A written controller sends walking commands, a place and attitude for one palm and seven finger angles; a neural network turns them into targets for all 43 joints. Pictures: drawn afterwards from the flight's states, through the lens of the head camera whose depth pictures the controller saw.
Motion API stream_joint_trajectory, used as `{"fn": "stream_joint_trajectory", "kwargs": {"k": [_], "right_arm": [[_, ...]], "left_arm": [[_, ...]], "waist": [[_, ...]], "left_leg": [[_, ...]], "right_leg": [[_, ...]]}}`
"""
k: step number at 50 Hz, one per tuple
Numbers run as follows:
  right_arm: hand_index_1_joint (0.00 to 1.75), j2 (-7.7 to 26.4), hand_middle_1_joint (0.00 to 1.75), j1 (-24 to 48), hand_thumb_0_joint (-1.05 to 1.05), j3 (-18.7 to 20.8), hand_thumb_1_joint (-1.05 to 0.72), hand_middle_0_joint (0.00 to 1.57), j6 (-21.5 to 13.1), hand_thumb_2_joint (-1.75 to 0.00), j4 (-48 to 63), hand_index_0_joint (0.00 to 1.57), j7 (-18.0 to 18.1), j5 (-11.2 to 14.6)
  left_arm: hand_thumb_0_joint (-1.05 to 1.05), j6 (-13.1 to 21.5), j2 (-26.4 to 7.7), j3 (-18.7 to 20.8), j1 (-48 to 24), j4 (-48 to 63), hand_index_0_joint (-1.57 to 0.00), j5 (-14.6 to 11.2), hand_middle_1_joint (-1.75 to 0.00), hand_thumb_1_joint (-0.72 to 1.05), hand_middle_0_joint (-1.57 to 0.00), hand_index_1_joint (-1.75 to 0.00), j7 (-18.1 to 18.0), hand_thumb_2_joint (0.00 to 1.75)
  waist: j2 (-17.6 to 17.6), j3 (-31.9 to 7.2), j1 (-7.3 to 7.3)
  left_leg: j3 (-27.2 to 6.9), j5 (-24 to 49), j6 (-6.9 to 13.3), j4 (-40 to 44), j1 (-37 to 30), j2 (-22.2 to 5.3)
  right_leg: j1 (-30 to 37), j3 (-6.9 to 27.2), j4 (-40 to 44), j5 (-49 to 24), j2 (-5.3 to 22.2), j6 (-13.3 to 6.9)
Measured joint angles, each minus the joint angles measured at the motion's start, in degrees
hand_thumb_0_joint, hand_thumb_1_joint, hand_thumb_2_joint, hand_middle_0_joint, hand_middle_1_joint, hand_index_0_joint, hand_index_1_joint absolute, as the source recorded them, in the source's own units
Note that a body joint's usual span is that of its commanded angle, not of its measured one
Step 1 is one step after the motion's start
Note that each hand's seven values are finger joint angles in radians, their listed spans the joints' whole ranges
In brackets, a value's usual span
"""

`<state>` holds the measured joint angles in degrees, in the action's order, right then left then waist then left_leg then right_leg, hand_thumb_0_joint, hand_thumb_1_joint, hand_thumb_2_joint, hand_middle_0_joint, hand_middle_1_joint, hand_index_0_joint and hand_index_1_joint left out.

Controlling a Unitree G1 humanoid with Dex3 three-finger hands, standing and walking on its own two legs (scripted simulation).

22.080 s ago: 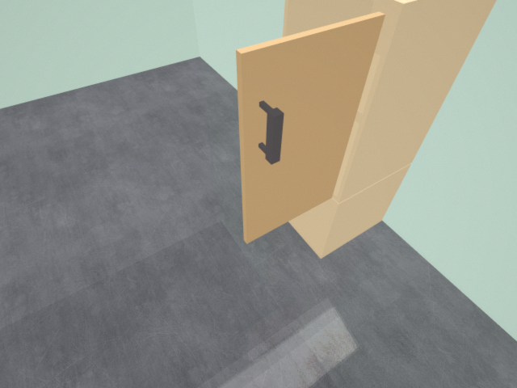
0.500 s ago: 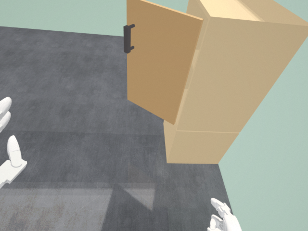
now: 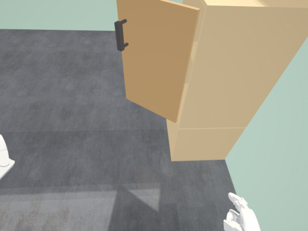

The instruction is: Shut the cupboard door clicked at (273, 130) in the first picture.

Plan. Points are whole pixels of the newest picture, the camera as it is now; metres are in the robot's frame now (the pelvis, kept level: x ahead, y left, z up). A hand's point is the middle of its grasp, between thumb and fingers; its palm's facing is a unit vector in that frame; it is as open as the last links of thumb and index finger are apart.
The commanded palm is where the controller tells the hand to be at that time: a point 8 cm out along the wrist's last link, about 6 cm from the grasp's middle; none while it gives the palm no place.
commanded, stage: let the arm hang, fingers relaxed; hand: left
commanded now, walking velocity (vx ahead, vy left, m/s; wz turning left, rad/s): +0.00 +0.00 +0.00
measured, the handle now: (122, 35) +0.86 +0.16 +0.09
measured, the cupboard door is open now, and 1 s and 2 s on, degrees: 54 54 54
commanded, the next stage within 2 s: look to check the result in 1.20 s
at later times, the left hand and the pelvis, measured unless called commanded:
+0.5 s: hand out of the picture -0.07 +0.19 -0.18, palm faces +0.06 -0.99 -0.16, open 7.0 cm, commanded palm none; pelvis -0.05 +0.01 +0.00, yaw +3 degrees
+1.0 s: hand out of the picture -0.07 +0.19 -0.17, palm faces +0.06 -0.98 -0.20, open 7.4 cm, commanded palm none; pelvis -0.06 +0.02 +0.01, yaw +1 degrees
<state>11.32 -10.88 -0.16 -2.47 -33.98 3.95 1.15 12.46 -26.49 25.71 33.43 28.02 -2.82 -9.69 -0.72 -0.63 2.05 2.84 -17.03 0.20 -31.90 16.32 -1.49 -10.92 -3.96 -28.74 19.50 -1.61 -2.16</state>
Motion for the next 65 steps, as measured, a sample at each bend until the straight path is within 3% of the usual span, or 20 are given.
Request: {"fn": "stream_joint_trajectory", "kwargs": {"k": [5, 6, 8, 10, 14, 18, 20, 23, 28, 33, 51, 65], "right_arm": [[0.30, -0.46, 0.30, 0.33, 0.01, -0.76, -0.91, 0.20, 0.78, -0.90, 0.35, 0.20, 0.05, 0.10], [0.30, 0.17, 0.30, 0.27, 0.01, -0.61, -0.91, 0.20, -0.28, -0.90, -0.48, 0.20, -0.85, 0.43], [0.30, 2.72, 0.30, 0.84, 0.01, -0.32, -0.91, 0.20, -1.47, -0.90, -3.57, 0.20, -2.99, -0.06], [0.30, 5.00, 0.30, 2.10, 0.01, -0.47, -0.90, 0.20, -0.35, -0.90, -6.76, 0.20, -3.96, -0.79], [0.30, 5.58, 0.30, 3.23, 0.01, -0.97, -0.91, 0.20, 2.13, -0.90, -11.06, 0.21, -4.38, -1.81], [0.30, 3.42, 0.30, 1.09, 0.01, -1.60, -0.91, 0.20, 3.60, -0.90, -14.77, 0.20, -4.23, -2.36], [0.30, 2.10, 0.30, -0.79, 0.01, -1.72, -0.91, 0.20, 4.07, -0.90, -17.35, 0.20, -3.96, -2.42], [0.30, 0.42, 0.30, -3.77, 0.01, -1.58, -0.91, 0.20, 4.75, -0.90, -21.50, 0.20, -3.45, -2.42], [0.30, -1.03, 0.30, -7.73, 0.01, -0.85, -0.91, 0.20, 5.17, -0.90, -26.75, 0.20, -2.72, -2.07], [0.30, -2.04, 0.30, -9.42, 0.01, -0.34, -0.91, 0.20, 4.89, -0.90, -29.30, 0.20, -2.33, -1.81], [0.30, -3.47, 0.30, -6.36, 0.01, 0.14, -0.91, 0.20, 3.49, -0.90, -29.39, 0.20, -2.15, -1.99], [0.30, -2.04, 0.30, -5.73, 0.00, 0.09, -0.91, 0.20, 3.19, -0.90, -30.05, 0.20, -2.23, -1.78]], "left_arm": [[0.01, -1.23, 0.92, -1.19, 0.58, -1.39, -0.21, -0.44, -0.30, 0.89, -0.21, -0.30, 0.16, 0.90], [0.01, -1.04, 0.98, -3.08, -1.17, -4.18, -0.21, 0.29, -0.30, 0.89, -0.21, -0.30, 0.93, 0.90], [0.01, -4.09, 1.87, -9.37, -7.59, -15.20, -0.21, 2.12, -0.30, 0.89, -0.21, -0.30, 4.07, 0.90], [0.00, -8.59, 4.41, -15.19, -13.49, -29.63, -0.20, 3.18, -0.30, 0.90, -0.20, -0.30, 6.59, 0.90], [0.01, -14.41, 9.76, -22.64, -18.69, -55.70, -0.20, 3.94, -0.30, 0.91, -0.20, -0.30, 8.92, 0.90], [0.01, -16.14, 14.76, -26.67, -17.88, -72.57, -0.20, 3.82, -0.30, 0.91, -0.20, -0.30, 9.48, 0.90], [0.01, -15.89, 16.14, -25.91, -17.01, -78.17, -0.20, 3.49, -0.30, 0.95, -0.21, -0.30, 8.39, 0.89], [0.00, -15.17, 15.41, -25.27, -15.58, -83.97, -0.21, 3.49, -0.30, 0.99, -0.21, -0.30, 8.56, 0.89], [0.00, -14.29, 15.28, -25.12, -12.72, -90.57, -0.20, 3.40, -0.30, 0.97, -0.21, -0.30, 8.78, 0.89], [0.01, -13.80, 15.68, -24.94, -11.11, -94.25, -0.20, 3.39, -0.30, 0.93, -0.20, -0.30, 8.42, 0.89], [0.00, -12.33, 18.20, -24.78, -16.47, -92.65, -0.20, 3.71, -0.30, 0.91, -0.20, -0.30, 7.84, 0.90], [0.01, -11.99, 17.50, -24.88, -17.84, -93.07, -0.20, 3.43, -0.30, 0.91, -0.20, -0.30, 8.02, 0.90]], "waist": [[0.65, -0.84, -0.54], [1.15, -1.00, -0.96], [2.85, -1.71, -2.38], [4.45, -2.19, -3.08], [4.04, -0.96, -2.09], [0.63, 1.40, -0.84], [-0.87, 2.38, -0.94], [-1.92, 3.49, -1.69], [-0.87, 4.17, -2.37], [0.62, 4.10, -2.15], [1.47, 0.88, -1.54], [0.82, 2.33, -1.31]], "left_leg": [[0.12, 0.89, 0.37, 0.89, 0.02, 0.27], [-0.16, 1.18, 0.46, 0.29, 0.70, 0.45], [-0.63, 1.06, 0.99, -1.04, 2.16, 1.18], [-0.80, 0.99, 1.67, -2.25, 3.35, 1.82], [-0.55, 2.24, 2.08, -1.84, 3.25, 2.55], [-0.58, 4.09, 1.84, 0.65, 1.67, 2.53], [-0.99, 5.03, 1.68, 1.94, 1.14, 2.24], [-1.68, 6.31, 1.46, 3.62, 0.64, 1.88], [-1.95, 7.56, 1.69, 5.53, -0.17, 1.95], [-1.38, 8.25, 2.10, 6.79, -1.07, 2.29], [-0.22, 8.94, 2.17, 8.54, -2.41, 2.79], [-0.58, 8.32, 1.37, 8.84, -3.47, 2.09]], "right_leg": [[-0.15, 0.08, 0.62, -0.92, 0.25, 0.38], [-0.69, -0.34, -0.02, -1.10, 0.48, 0.54], [-2.04, -0.96, -1.78, -0.48, 1.25, 0.81], [-3.34, -1.21, -3.61, 0.15, 1.96, 1.16], [-3.99, -1.06, -4.89, -0.22, 2.78, 1.37], [-2.72, -1.09, -3.03, -1.73, 2.67, 1.22], [-1.85, -1.49, -1.16, -2.91, 2.25, 1.03], [-0.65, -2.15, 1.70, -4.63, 1.69, 0.74], [0.64, -2.42, 4.56, -6.39, 1.58, 0.91], [1.08, -1.89, 5.17, -6.93, 1.95, 1.26], [0.74, -0.70, 3.99, -6.42, 2.56, 1.44], [2.29, -0.95, 5.36, -6.24, 1.76, 0.80]]}}
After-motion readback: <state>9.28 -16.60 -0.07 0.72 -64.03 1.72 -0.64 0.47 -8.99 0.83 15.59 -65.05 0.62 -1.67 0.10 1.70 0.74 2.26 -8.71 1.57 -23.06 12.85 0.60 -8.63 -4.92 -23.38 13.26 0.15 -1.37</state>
